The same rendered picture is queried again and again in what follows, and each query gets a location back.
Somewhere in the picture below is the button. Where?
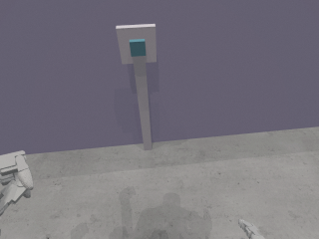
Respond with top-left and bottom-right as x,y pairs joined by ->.
130,39 -> 147,57

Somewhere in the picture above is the left robot hand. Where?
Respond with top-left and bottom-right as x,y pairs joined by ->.
0,150 -> 34,216

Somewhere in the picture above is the panel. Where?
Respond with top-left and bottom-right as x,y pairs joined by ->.
116,24 -> 157,150

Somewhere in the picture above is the right robot hand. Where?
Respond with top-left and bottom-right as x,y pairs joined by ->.
238,219 -> 265,239

